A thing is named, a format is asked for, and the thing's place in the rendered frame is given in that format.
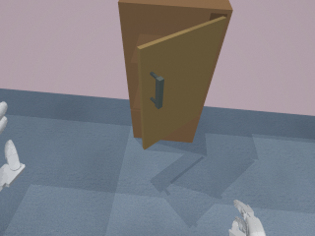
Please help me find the robot right hand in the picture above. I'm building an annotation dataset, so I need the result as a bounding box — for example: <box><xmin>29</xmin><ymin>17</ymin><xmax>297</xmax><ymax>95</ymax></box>
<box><xmin>228</xmin><ymin>200</ymin><xmax>266</xmax><ymax>236</ymax></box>

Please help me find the robot left hand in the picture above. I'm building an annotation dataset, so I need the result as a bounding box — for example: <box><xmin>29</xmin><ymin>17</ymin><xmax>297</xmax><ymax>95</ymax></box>
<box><xmin>0</xmin><ymin>101</ymin><xmax>26</xmax><ymax>192</ymax></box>

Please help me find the cupboard door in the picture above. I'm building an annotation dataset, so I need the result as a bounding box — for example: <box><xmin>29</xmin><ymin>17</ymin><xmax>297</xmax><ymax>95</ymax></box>
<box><xmin>137</xmin><ymin>16</ymin><xmax>226</xmax><ymax>149</ymax></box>

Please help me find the handle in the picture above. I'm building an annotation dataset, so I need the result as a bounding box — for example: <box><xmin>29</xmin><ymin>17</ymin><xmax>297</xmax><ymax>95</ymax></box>
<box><xmin>150</xmin><ymin>72</ymin><xmax>164</xmax><ymax>109</ymax></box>

